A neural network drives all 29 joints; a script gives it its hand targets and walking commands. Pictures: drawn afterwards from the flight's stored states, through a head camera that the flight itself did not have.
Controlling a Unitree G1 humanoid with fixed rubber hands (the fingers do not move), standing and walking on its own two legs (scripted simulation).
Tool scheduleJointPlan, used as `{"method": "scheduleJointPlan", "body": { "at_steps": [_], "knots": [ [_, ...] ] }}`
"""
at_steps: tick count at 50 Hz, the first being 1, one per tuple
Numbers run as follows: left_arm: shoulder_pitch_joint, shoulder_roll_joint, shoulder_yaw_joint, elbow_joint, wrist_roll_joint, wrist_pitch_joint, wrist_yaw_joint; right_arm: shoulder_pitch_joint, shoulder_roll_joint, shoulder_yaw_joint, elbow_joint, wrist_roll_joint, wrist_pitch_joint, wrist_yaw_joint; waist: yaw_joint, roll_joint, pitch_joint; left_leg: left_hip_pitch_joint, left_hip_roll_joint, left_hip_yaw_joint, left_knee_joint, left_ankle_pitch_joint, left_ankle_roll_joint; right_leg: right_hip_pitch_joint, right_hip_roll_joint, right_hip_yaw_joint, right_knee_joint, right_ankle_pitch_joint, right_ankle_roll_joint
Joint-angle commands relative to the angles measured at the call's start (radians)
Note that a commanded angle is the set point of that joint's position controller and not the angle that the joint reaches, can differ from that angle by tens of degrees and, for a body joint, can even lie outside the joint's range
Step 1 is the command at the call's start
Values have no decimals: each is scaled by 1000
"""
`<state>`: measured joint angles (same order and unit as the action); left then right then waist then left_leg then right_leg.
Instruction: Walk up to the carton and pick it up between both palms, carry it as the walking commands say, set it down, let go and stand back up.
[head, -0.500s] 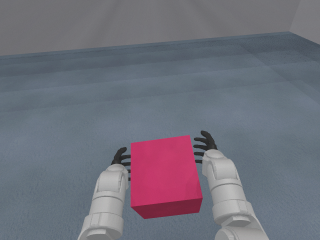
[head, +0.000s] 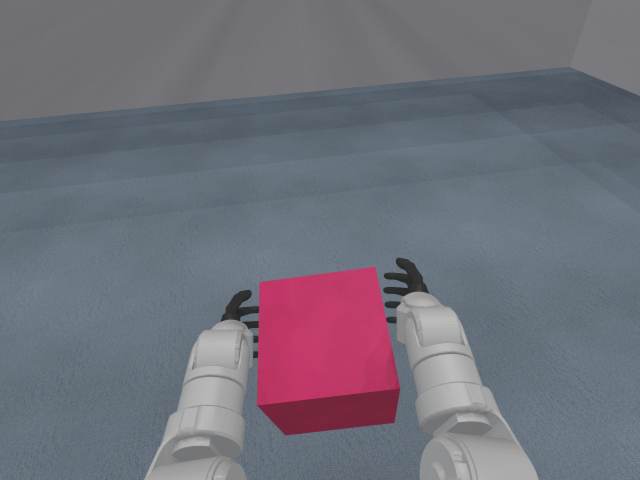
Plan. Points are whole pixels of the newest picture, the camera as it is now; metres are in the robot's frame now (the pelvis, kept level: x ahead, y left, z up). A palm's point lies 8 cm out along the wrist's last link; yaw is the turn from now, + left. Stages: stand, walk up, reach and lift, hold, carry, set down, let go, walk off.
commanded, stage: hold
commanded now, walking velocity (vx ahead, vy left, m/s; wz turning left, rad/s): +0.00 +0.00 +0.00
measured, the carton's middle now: (328, 354) +0.31 +0.00 -0.03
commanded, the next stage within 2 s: carry in 0.12 s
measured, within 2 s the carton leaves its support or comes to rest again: neither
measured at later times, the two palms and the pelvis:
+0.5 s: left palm (171, 383) +0.22 +0.19 +0.06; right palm (368, 326) +0.28 -0.05 +0.07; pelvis -0.04 +0.02 -0.01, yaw +7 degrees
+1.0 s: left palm out of the picture +0.09 +0.23 +0.07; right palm (337, 393) +0.19 +0.00 +0.08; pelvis -0.15 +0.02 +0.00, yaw +14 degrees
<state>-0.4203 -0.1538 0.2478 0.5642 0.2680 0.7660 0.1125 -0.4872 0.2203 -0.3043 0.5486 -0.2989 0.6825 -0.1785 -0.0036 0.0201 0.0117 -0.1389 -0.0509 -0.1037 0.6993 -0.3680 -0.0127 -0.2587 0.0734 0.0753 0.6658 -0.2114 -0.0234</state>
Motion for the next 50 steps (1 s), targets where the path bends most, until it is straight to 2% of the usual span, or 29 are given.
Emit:
{"method": "scheduleJointPlan", "body": {
  "at_steps": [1,2,5,6,7,10,12,14,16,19,21,23,25,26,28,29,33,34,35,36,38,39,41,44,45,46,48,49,50],
  "knots": [
    [-1016,-1050,-503,-290,-347,-157,-315,-527,1184,560,15,315,20,386,6,23,-400,-349,35,3,-289,-29,51,437,-36,60,-121,-29,29],
    [-1042,-1059,-548,-349,-379,-169,-307,-548,1215,601,29,355,24,391,16,-67,-388,-287,29,-6,-252,36,46,380,-49,79,-144,-26,26],
    [-975,-1042,-573,-402,-389,-167,-300,-460,1218,638,-39,367,28,385,29,-74,-415,-258,13,-13,-238,138,38,395,-54,79,-156,77,29],
    [-981,-968,-559,-506,-369,-125,-290,-392,1065,548,7,324,38,376,16,-170,-271,-283,51,-35,-112,31,35,90,-262,251,-297,-33,-30],
    [-966,-969,-594,-577,-390,-102,-274,-426,1105,608,-105,370,50,370,17,-230,-377,-183,52,-7,-19,40,32,40,-282,254,-328,-65,-31],
    [-745,-951,-658,-619,-413,-11,-254,-378,1070,718,-268,459,120,362,15,-110,-473,-197,43,42,76,-6,17,60,-329,264,-272,106,-55],
    [-671,-932,-668,-687,-432,49,-241,-391,1038,779,-351,510,185,358,6,-153,-490,-185,42,43,-7,-52,40,69,-357,224,-250,178,-28],
    [-655,-928,-736,-784,-461,102,-225,-337,1010,808,-428,541,235,354,4,-69,-522,-170,76,-30,-112,83,47,31,-307,153,-146,161,-8],
    [-820,-925,-816,-971,-572,167,-208,-448,990,910,-589,644,284,332,9,91,-514,-248,235,-249,-140,408,93,-2,-165,-8,64,179,39],
    [-794,-891,-859,-974,-600,257,-179,-439,919,900,-610,644,363,304,7,222,-521,-154,360,-392,-176,761,183,-179,-78,-70,210,-272,65],
    [-604,-945,-849,-929,-601,325,-189,-265,925,883,-669,608,420,290,0,152,-516,-123,325,-386,-174,825,167,-214,-62,-70,224,-264,62],
    [-632,-956,-874,-991,-649,366,-212,-221,939,850,-697,576,454,287,9,234,-558,-110,260,-299,-117,828,145,-163,-77,-71,134,-178,51],
    [-647,-972,-860,-1025,-665,390,-210,-281,998,832,-705,595,494,285,20,196,-625,-158,197,-174,-26,813,110,-19,-89,-86,-31,-10,39],
    [-682,-958,-887,-1107,-700,397,-216,-282,972,845,-789,591,490,286,26,78,-625,-255,145,-114,70,663,84,85,-154,-25,-46,224,12],
    [-608,-947,-820,-1026,-659,423,-216,-330,1005,840,-797,612,517,286,21,-315,-685,-401,0,77,260,-176,10,202,-436,212,-123,576,-126],
    [-584,-937,-790,-1000,-645,432,-229,-336,1006,841,-764,614,528,284,20,-323,-677,-302,30,119,308,-244,-3,44,-482,193,-209,270,-125],
    [-607,-970,-769,-966,-615,456,-221,-340,1036,856,-756,632,542,285,0,-180,-578,-38,60,85,74,-12,48,-275,-336,30,-190,-298,-31],
    [-629,-988,-777,-984,-623,454,-226,-395,1033,858,-777,646,544,288,-5,-103,-579,43,125,-24,-59,-35,76,-394,-283,-48,-69,-354,19],
    [-702,-993,-798,-1038,-637,458,-223,-343,1053,844,-737,640,550,295,-17,229,-462,-109,353,-435,-425,-284,160,-461,-93,-225,225,-332,81],
    [-759,-989,-795,-1062,-651,466,-228,-361,1055,837,-777,644,549,304,7,358,-441,-257,427,-604,-546,-426,180,-400,-38,-124,506,-298,92],
    [-736,-1018,-801,-996,-664,468,-238,-403,1048,806,-735,615,564,303,25,174,-467,-336,327,-333,-497,-377,95,-258,-84,-125,581,-208,80],
    [-691,-1008,-804,-1001,-665,463,-233,-330,999,773,-727,596,561,309,32,205,-500,-353,267,-216,-509,-286,15,-204,-60,-166,611,-196,66],
    [-693,-1040,-811,-975,-671,474,-237,-373,1044,784,-751,587,559,295,24,135,-521,-252,236,-122,-423,-25,35,-161,-59,-180,405,-258,66],
    [-761,-1038,-830,-1063,-705,467,-230,-334,1077,798,-770,586,549,277,15,214,-670,-56,249,-140,-376,83,67,11,-13,-187,-21,-353,12],
    [-739,-994,-799,-1030,-691,465,-228,-332,1066,803,-732,596,551,275,30,168,-662,-34,226,-97,-287,60,48,97,-45,-150,-266,-275,6],
    [-738,-1009,-795,-1032,-682,455,-231,-338,1072,804,-727,587,544,270,21,10,-663,-145,189,-91,-256,84,39,214,-144,1,-303,-275,-23],
    [-664,-1074,-805,-948,-671,450,-240,-318,1063,795,-742,575,545,272,16,-238,-575,-337,75,48,-67,52,12,160,-428,276,-253,-108,-162],
    [-692,-1050,-794,-949,-660,442,-245,-374,1088,834,-736,577,541,276,15,-269,-495,-319,102,72,67,-1,19,33,-443,225,-261,15,-193],
    [-737,-1056,-801,-997,-682,446,-251,-412,1112,835,-743,600,540,280,19,-183,-491,-325,81,83,90,22,24,47,-410,157,-248,117,-157]
  ]
}}
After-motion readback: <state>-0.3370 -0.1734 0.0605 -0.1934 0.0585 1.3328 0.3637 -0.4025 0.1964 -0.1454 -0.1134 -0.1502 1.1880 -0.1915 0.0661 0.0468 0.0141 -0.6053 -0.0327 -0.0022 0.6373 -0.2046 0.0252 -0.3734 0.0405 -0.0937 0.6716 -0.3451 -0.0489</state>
